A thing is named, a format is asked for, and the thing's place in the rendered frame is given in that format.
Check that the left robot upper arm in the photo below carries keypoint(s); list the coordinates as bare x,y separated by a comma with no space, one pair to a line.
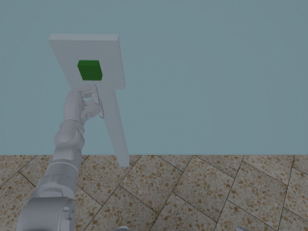
54,213

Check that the robot left forearm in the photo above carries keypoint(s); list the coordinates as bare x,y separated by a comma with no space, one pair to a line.
61,174

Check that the button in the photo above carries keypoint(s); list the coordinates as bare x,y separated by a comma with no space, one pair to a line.
90,70

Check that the panel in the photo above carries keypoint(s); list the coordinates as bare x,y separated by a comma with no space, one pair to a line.
69,49

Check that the robot left hand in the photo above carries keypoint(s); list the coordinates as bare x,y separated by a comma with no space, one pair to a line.
76,108

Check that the robot left shin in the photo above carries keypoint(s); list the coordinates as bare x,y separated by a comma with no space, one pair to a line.
123,226

